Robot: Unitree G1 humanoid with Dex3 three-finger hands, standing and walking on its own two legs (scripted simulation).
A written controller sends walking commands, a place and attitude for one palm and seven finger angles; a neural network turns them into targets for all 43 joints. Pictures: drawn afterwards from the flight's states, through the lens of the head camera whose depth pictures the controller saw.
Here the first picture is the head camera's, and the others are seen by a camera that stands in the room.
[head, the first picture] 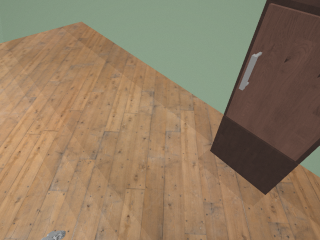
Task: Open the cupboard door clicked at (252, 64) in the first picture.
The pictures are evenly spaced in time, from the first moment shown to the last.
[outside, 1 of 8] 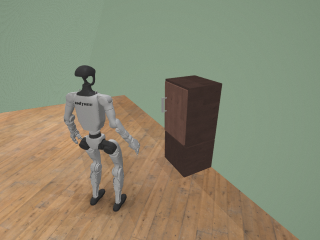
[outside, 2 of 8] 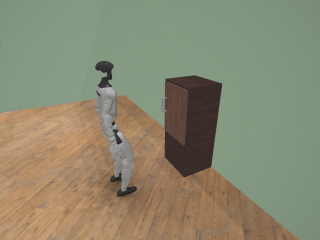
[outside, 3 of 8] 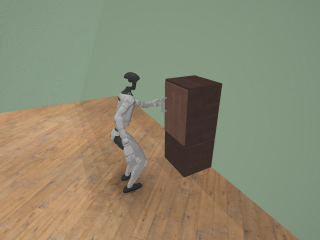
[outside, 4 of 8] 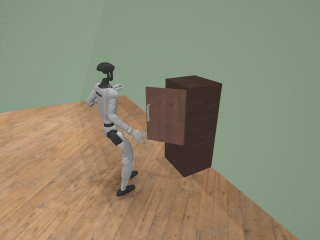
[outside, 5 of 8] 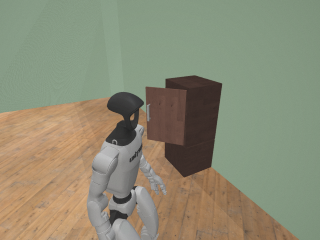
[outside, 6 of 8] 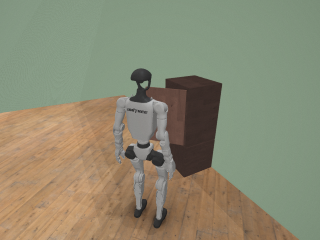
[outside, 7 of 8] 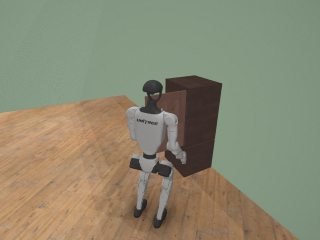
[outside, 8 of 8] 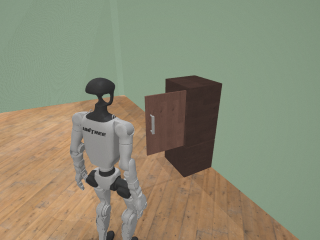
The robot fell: no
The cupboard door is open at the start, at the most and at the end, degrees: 0 91 88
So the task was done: yes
